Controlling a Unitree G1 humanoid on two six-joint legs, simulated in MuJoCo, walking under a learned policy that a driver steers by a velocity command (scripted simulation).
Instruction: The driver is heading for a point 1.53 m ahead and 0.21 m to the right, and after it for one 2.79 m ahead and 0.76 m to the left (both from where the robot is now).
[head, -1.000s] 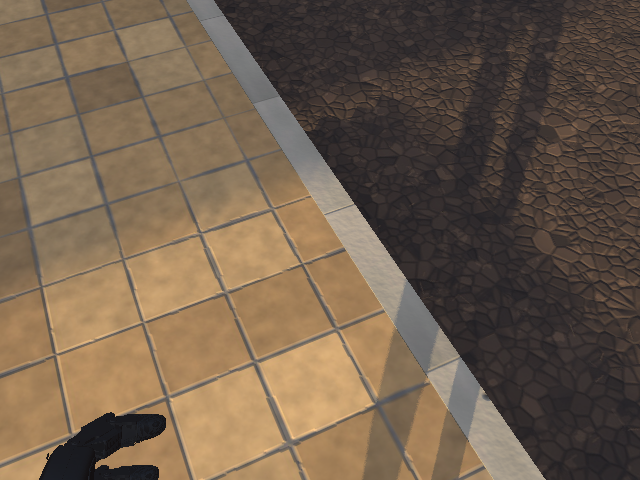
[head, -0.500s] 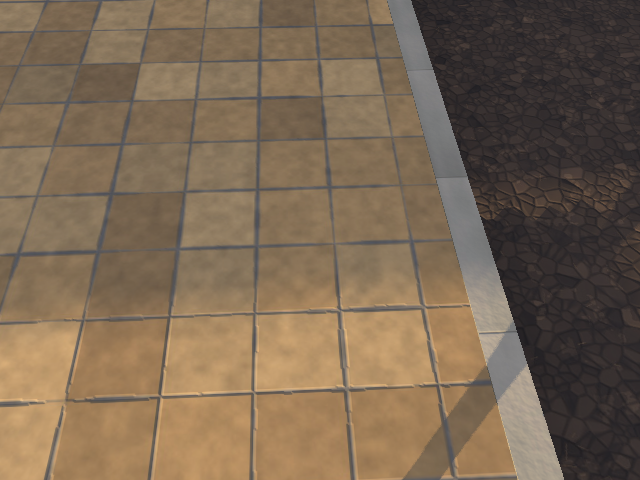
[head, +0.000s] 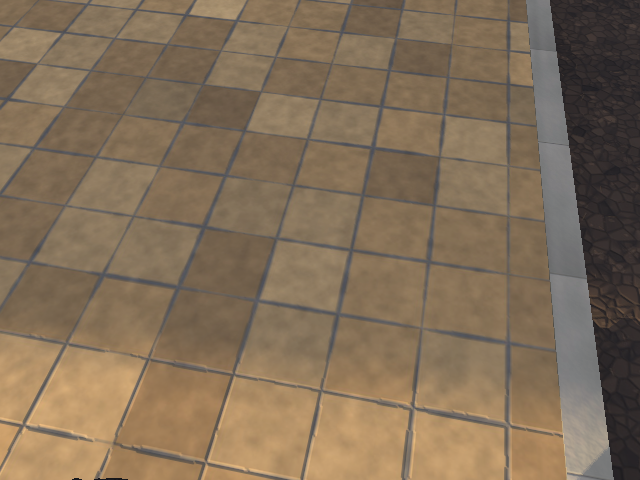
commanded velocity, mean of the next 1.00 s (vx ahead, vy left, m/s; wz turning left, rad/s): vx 0.02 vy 0.00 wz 0.05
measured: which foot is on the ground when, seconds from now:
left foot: down 0.00-0.00, up 0.02-0.34, down 0.36-0.90, up 0.92-1.00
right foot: down 0.00-1.00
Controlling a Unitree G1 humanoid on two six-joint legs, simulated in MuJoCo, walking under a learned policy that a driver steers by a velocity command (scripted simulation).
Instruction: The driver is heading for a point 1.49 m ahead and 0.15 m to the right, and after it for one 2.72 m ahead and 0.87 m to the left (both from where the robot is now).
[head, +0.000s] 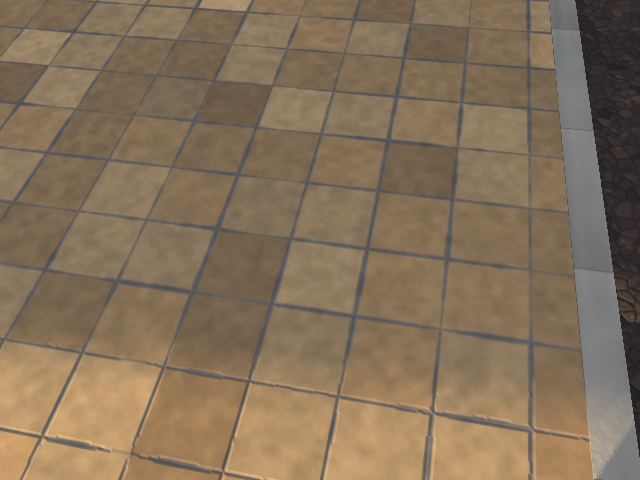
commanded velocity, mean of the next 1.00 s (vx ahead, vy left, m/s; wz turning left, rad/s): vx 0.09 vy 0.00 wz -0.37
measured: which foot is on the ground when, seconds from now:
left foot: up 0.00-0.34, down 0.36-0.76, up 0.78-1.00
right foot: down 0.00-0.36, up 0.38-0.74, down 0.76-1.00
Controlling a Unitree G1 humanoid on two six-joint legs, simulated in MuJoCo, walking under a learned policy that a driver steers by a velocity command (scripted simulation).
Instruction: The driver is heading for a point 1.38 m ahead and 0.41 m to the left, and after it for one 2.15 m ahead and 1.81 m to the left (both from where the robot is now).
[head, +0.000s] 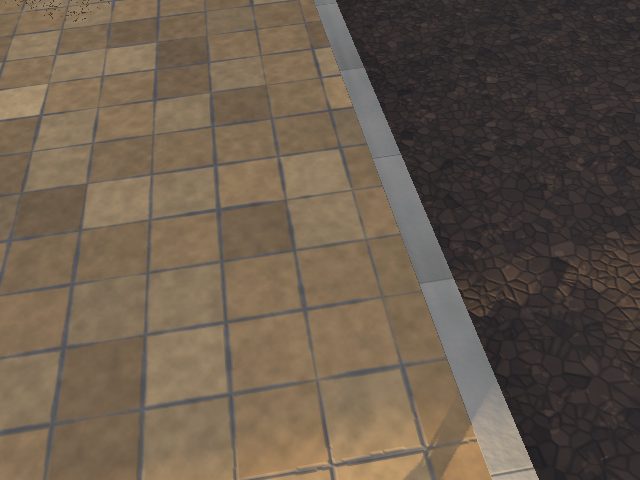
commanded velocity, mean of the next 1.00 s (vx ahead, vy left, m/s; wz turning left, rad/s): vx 0.47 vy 0.00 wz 0.45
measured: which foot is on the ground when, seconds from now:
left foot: up 0.00-0.22, down 0.24-0.74, up 0.76-1.00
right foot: down 0.00-0.24, up 0.26-0.72, down 0.74-1.00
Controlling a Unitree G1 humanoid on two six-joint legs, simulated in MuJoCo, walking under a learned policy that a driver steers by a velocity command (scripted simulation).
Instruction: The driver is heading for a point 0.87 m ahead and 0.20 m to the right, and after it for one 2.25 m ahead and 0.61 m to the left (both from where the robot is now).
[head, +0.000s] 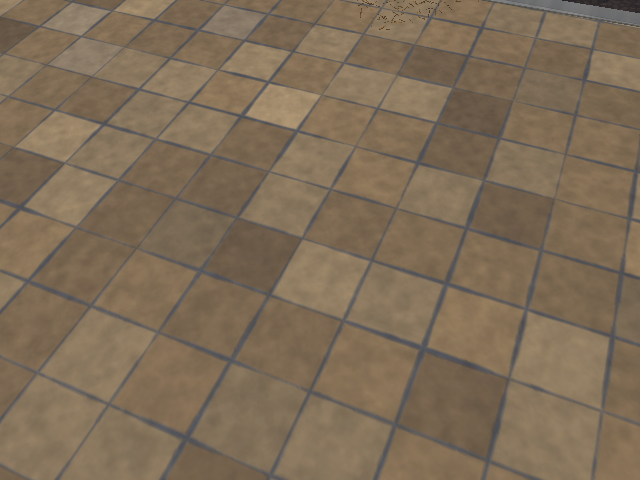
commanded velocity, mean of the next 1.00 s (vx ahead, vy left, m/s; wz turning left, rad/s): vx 0.50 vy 0.00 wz -0.29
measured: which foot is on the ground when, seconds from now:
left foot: up 0.00-0.20, down 0.22-0.76, up 0.78-1.00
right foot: down 0.00-0.22, up 0.24-0.74, down 0.76-1.00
